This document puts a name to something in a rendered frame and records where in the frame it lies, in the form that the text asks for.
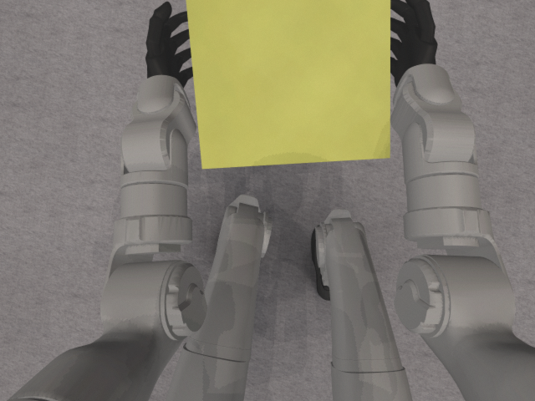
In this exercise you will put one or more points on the robot left forearm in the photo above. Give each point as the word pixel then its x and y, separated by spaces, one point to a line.
pixel 153 175

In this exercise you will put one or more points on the left robot upper arm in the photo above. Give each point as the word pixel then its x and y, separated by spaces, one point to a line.
pixel 148 309

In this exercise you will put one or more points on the robot right forearm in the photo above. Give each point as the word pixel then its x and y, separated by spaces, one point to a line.
pixel 440 167

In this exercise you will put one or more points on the right robot foot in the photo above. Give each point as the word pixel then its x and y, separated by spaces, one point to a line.
pixel 322 290

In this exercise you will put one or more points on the robot right thigh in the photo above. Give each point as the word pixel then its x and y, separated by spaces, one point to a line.
pixel 365 363

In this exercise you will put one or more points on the robot left hand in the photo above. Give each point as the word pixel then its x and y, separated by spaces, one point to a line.
pixel 161 47

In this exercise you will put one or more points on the robot right hand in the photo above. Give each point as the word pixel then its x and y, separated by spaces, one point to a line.
pixel 417 45

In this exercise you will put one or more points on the carton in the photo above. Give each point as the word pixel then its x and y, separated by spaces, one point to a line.
pixel 290 81

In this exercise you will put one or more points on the right robot upper arm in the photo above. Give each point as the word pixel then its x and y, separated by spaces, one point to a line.
pixel 463 308

